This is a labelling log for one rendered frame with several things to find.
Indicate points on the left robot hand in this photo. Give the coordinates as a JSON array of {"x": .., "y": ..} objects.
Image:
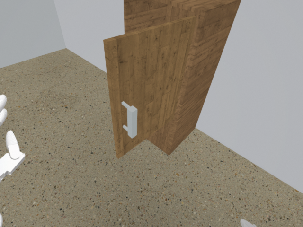
[{"x": 10, "y": 161}]

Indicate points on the cupboard door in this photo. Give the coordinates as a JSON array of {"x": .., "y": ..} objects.
[{"x": 145, "y": 69}]

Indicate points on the handle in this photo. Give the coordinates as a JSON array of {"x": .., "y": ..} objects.
[{"x": 131, "y": 120}]

